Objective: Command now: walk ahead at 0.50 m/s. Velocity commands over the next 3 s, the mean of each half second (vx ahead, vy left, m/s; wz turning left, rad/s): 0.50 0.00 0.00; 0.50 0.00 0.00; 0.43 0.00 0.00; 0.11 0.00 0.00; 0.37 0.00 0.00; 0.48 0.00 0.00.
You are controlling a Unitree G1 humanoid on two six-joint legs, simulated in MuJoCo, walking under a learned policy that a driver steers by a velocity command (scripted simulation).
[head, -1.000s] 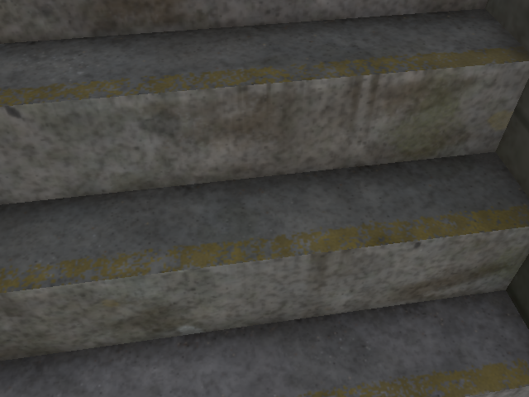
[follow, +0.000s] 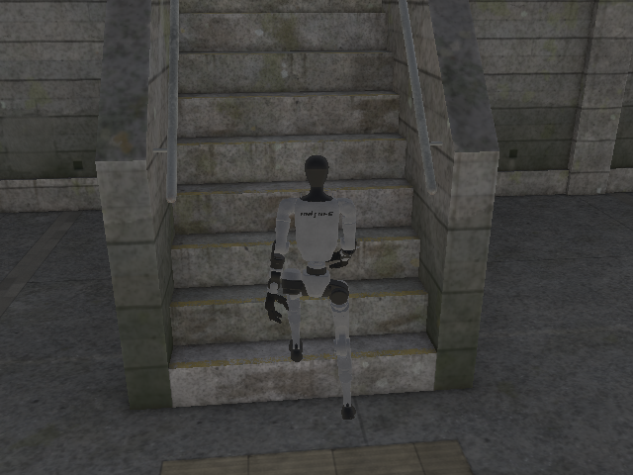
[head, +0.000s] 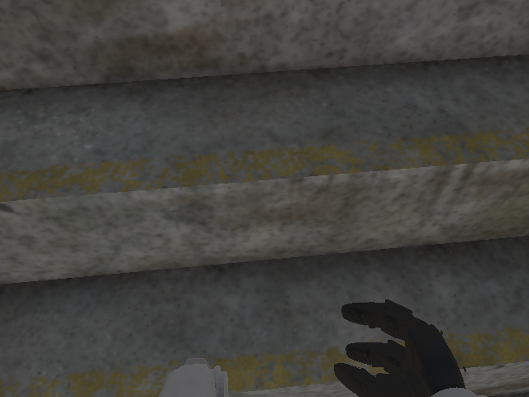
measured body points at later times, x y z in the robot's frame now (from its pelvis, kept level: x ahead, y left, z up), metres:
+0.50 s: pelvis +0.13 -0.04 +0.19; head +0.10 -0.03 +0.64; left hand +0.25 +0.15 +0.05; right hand +0.11 -0.26 +0.04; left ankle +0.14 +0.11 -0.55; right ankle +0.18 -0.19 -0.29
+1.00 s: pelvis +0.23 -0.14 +0.20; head +0.24 -0.20 +0.64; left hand +0.04 +0.02 +0.09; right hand +0.49 -0.22 +0.12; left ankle +0.20 +0.01 -0.16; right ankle +0.19 -0.24 -0.55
